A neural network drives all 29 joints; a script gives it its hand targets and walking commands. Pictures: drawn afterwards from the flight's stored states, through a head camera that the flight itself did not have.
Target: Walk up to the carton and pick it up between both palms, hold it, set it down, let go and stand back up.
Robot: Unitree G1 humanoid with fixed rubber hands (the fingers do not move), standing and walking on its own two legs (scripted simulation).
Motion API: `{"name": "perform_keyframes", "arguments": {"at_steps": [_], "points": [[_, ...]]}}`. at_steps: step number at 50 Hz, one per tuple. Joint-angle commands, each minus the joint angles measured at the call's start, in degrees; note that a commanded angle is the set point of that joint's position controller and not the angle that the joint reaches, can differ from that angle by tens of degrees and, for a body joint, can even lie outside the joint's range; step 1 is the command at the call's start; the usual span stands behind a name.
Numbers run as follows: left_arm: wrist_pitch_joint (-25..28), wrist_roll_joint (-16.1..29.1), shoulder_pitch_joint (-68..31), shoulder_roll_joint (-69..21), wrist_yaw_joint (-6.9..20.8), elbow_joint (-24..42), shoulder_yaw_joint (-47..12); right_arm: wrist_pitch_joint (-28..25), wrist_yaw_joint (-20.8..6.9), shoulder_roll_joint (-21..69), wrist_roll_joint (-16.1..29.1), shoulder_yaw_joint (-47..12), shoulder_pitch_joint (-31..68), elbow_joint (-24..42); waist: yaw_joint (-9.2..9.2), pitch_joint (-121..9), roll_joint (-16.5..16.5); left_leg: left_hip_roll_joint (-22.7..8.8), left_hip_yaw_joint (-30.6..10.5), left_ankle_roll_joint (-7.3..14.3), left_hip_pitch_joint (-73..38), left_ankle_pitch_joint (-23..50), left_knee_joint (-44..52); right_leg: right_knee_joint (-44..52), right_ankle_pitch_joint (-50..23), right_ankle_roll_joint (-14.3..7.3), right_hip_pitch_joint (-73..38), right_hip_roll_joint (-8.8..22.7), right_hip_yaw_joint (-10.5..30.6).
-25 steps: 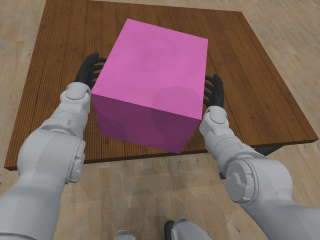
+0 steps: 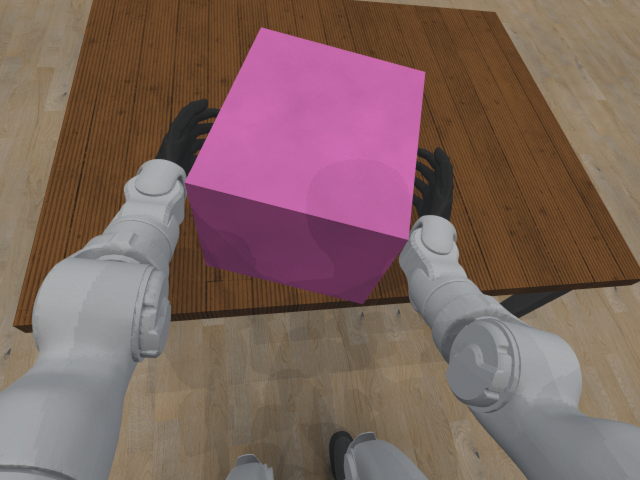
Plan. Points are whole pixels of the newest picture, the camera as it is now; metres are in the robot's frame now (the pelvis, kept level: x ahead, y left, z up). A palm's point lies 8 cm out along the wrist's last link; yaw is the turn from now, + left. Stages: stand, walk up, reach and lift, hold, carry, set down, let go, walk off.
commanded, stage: reach and lift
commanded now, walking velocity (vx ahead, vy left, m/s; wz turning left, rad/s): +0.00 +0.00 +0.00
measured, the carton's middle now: (313, 170) +0.52 -0.04 +0.02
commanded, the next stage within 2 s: none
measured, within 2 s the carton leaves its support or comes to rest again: leaves its support in 1.42 s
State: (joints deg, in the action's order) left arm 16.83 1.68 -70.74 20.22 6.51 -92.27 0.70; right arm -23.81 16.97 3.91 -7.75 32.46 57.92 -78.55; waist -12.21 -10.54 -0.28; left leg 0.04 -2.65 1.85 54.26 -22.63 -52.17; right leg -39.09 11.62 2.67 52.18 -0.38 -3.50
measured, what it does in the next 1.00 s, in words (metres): stands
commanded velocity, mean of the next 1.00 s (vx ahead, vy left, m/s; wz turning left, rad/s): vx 0.00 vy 0.00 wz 0.00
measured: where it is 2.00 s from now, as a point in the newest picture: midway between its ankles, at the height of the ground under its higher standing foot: outside the picture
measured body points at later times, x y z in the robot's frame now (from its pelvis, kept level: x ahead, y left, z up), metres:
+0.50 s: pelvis +0.02 -0.01 +0.02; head +0.15 +0.04 +0.45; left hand +0.52 +0.14 +0.05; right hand +0.43 -0.18 +0.04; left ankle +0.00 +0.07 -0.69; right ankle +0.06 -0.16 -0.69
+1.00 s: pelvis +0.03 -0.02 +0.04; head +0.16 +0.02 +0.47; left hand +0.51 +0.13 +0.06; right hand +0.42 -0.18 +0.04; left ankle +0.00 +0.06 -0.69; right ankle +0.06 -0.16 -0.69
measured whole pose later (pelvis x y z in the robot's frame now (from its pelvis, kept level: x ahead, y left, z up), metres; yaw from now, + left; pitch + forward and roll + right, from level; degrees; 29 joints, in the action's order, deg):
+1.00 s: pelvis +0.03 -0.02 +0.04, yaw +2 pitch +23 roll -4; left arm 29.6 -10.1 -63.6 16.2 4.5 -92.8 9.8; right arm -40.6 15.0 6.4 -15.3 38.5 46.6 -75.7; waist -7.4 -6.9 -1.0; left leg -1.0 -1.2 0.8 41.3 -15.6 -34.1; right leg -19.5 4.4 1.0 37.9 -0.6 -5.0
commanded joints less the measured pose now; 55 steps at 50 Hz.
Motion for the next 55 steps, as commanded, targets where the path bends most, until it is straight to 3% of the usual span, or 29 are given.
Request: {"name": "perform_keyframes", "arguments": {"at_steps": [1, 4, 7, 14, 25, 34, 42, 50, 55], "points": [[3.15, -7.18, -27.89, -18.62, 2.58, 5.97, 3.55, -2.85, -5.82, 14.76, -9.24, -2.64, 23.98, 4.03, -0.94, -32.97, -15.48, -2.03, 0.32, -10.14, -33.75, 27.67, 7.84, 3.65, -10.50, -4.16, -12.34, -1.91, -3.96], [4.71, -13.29, -26.44, -29.12, 5.67, 1.07, 6.82, -3.86, -9.31, 25.70, -15.49, -2.25, 23.91, 3.22, -0.15, -29.80, -14.76, -2.00, 0.65, -9.69, -32.81, 26.07, 9.29, 5.16, -10.09, -4.26, -14.85, -1.78, -3.96], [6.21, -17.01, -25.22, -32.85, 6.72, -2.53, 9.96, -4.94, -11.57, 28.23, -18.43, -1.97, 22.66, 2.21, 0.30, -28.60, -14.77, -2.67, 0.44, -10.13, -34.11, 28.31, 9.68, 5.99, -10.43, -4.54, -15.68, -2.02, -3.70], [7.57, -20.25, -22.24, -33.41, 7.02, -5.00, 12.86, -6.77, -12.77, 29.59, -20.92, -2.33, 17.19, -0.33, -0.41, -26.22, -13.55, -3.06, 0.50, -10.81, -37.41, 36.73, 9.41, 8.45, -13.31, -4.64, -17.30, -2.06, -3.27], [9.48, -19.43, -21.07, -33.31, 6.73, -3.48, 11.38, -9.35, -12.07, 31.23, -19.87, -5.07, 14.29, -1.19, -0.09, -26.85, -12.61, -2.37, 1.22, -10.29, -37.24, 40.77, 10.17, 10.23, -18.17, -5.27, -21.54, -1.91, -2.95], [13.40, -18.92, -21.86, -34.81, 4.79, 0.47, 8.52, -15.17, -11.72, 30.50, -18.49, -6.96, 15.69, -2.73, 1.89, -32.12, -14.52, -2.97, 1.57, -11.88, -42.36, 51.50, 10.93, 13.20, -22.16, -6.02, -22.75, -2.74, -3.77], [15.54, -17.50, -21.47, -35.15, 3.60, 3.15, 5.95, -16.10, -11.41, 30.28, -17.18, -9.13, 15.46, -1.98, 2.79, -33.02, -12.15, -1.88, 2.71, -10.38, -39.92, 44.21, 16.01, 16.02, -23.50, -5.67, -28.20, -2.21, -3.05], [16.28, -15.13, -22.31, -35.69, 2.97, 6.42, 2.77, -15.80, -11.09, 29.91, -16.35, -11.34, 15.32, -1.42, 3.04, -34.50, -10.95, -2.04, 2.92, -10.37, -42.42, 44.88, 18.30, 18.37, -22.96, -5.39, -29.07, -2.31, -2.71], [16.18, -13.60, -23.47, -35.83, 2.92, 8.36, 1.13, -14.86, -10.77, 30.76, -15.37, -12.76, 15.58, -0.76, 2.84, -35.27, -10.21, -1.29, 3.46, -9.42, -39.95, 40.48, 19.68, 18.57, -23.94, -5.24, -32.01, -1.71, -1.80]]}}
